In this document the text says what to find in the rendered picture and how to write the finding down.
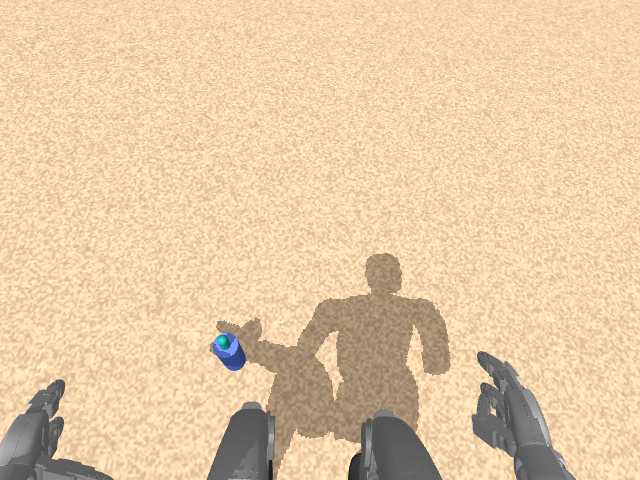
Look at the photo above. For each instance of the left robot hand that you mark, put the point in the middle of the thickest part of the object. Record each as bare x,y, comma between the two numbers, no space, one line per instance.
31,440

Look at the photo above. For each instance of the bottle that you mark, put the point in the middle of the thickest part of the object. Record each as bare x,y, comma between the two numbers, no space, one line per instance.
229,351

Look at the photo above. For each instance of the right robot arm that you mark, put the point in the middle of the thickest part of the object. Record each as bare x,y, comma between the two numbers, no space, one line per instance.
539,462

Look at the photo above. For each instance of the right robot hand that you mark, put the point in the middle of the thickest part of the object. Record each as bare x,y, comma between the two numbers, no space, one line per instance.
519,420

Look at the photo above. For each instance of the left robot arm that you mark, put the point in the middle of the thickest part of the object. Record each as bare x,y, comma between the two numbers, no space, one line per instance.
17,472

